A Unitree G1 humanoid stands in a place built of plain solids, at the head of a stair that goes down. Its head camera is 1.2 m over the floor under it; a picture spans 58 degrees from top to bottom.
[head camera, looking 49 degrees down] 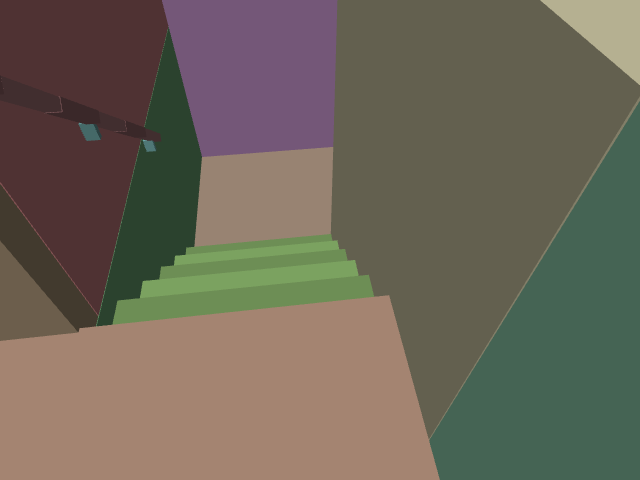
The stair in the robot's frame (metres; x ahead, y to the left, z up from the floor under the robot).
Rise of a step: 0.20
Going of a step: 0.24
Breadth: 0.98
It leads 7 degrees to the left of straight ahead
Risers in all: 6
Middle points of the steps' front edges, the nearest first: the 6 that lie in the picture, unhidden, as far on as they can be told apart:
0.74 0.26 0.00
0.97 0.29 -0.20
1.21 0.32 -0.41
1.45 0.35 -0.61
1.69 0.38 -0.81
1.92 0.41 -1.02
